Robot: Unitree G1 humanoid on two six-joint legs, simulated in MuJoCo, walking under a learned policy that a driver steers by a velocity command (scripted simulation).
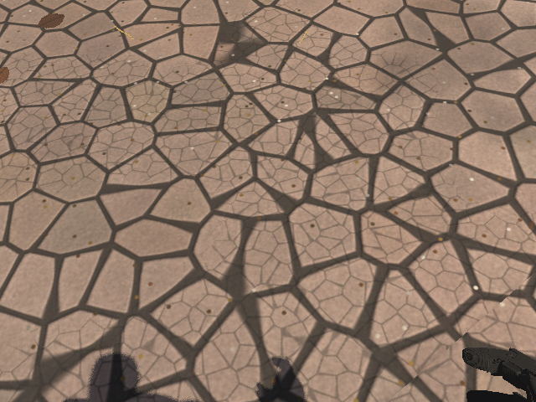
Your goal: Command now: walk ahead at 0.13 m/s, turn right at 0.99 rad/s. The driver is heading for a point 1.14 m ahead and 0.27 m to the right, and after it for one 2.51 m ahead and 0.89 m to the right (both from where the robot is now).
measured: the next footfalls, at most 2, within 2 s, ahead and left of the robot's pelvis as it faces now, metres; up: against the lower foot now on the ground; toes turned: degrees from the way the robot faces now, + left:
right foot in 0.22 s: +0.10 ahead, -0.13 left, +0.00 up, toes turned -19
left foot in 0.62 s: +0.19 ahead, +0.06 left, +0.00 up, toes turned -35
